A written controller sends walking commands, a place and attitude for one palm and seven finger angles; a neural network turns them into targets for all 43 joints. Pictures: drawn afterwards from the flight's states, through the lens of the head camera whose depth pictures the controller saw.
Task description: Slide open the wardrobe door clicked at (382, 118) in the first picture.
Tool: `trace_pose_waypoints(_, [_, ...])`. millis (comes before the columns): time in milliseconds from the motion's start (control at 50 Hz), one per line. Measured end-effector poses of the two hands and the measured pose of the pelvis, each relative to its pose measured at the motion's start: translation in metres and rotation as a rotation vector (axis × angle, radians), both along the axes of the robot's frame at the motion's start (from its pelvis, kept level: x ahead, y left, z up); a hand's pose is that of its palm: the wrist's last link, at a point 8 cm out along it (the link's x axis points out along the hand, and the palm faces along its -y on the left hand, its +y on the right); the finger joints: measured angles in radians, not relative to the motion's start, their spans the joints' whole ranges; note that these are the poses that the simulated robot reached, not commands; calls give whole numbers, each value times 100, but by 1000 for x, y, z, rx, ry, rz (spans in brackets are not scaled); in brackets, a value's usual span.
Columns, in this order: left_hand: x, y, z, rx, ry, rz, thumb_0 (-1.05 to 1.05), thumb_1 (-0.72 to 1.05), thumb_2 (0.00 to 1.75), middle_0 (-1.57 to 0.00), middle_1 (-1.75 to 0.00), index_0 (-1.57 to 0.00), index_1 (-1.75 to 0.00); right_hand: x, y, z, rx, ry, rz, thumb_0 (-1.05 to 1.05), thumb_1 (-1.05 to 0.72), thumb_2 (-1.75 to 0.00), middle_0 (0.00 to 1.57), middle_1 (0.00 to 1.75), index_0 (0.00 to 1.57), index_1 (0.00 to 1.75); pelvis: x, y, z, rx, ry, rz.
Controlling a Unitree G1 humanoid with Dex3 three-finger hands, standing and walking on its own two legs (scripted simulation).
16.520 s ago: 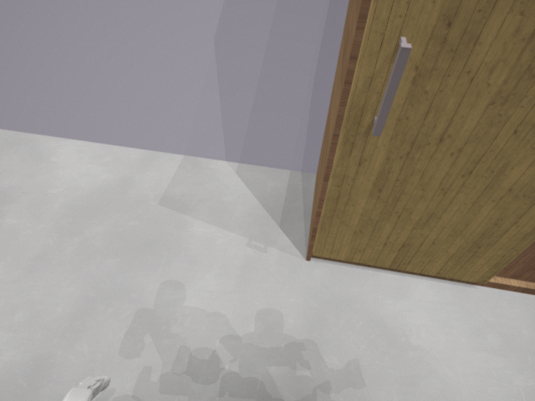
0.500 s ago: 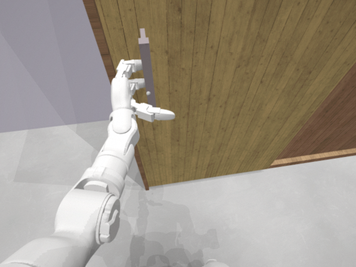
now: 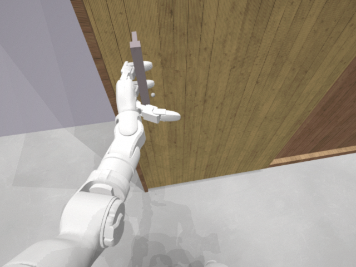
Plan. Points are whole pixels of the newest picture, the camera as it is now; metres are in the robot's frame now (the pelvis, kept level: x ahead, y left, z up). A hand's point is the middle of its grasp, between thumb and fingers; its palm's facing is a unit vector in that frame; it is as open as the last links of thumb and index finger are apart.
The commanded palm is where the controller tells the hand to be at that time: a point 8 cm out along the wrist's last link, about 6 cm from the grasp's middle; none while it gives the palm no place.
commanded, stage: slide the fingers in behind the handle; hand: left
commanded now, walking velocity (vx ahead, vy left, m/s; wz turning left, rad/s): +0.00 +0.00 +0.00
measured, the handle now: (142, 80) +0.53 +0.06 +0.11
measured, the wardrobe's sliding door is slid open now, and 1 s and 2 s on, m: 0.00 0.00 0.00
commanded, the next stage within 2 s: grip the handle and tug to test in 0.66 s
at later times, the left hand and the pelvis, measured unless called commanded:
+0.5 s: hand (153, 93) +0.47 +0.03 +0.11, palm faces +0.07 -1.00 +0.00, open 14.0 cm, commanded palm +0.44 +0.09 +0.11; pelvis +0.00 +0.01 +0.00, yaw +0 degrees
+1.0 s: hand (151, 95) +0.47 +0.04 +0.11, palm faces +0.07 -1.00 -0.02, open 12.6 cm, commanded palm +0.44 +0.09 +0.11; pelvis +0.00 +0.01 +0.00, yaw +0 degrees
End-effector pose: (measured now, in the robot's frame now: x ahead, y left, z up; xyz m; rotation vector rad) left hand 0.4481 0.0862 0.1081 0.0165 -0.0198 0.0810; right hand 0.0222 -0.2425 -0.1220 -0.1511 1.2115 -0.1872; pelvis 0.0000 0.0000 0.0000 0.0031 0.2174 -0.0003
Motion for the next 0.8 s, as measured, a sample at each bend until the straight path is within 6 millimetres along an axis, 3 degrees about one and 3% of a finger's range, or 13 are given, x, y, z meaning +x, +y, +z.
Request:
trace_pose_waypoints(360, [-4, -1, 1, 4, 1, -5, -1, -50, 30, -30, -120, -28, -120, 8, 0, 2, -10, -30, 22, 1, -90, -90, 20, 30, 20, 30, -4, 3, 0, -3, -7, 9])
trace_pose_waypoints(800, [1, 0, -2, -23, -3, -14, -1, -50, 30, -30, -120, -30, -120, -8, 11, 1, -6, 12, 1, 1, -90, -90, 20, 30, 20, 30, -2, 11, -1, -7, 5, 1])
